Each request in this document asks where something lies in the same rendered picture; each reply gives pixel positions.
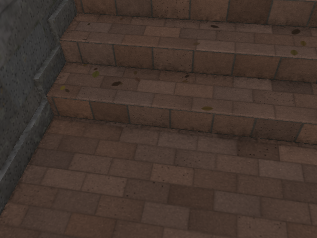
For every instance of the stairs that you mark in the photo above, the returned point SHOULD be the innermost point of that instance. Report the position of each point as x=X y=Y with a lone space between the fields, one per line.
x=245 y=68

